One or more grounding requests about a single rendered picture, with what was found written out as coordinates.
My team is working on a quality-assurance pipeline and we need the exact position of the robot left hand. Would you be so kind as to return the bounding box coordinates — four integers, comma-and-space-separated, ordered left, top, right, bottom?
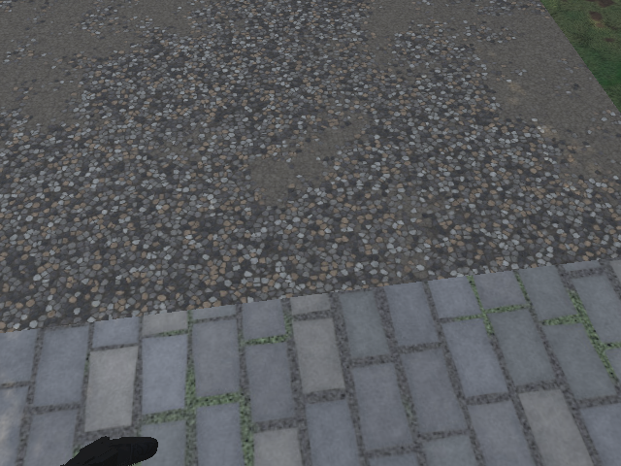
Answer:
60, 436, 158, 466

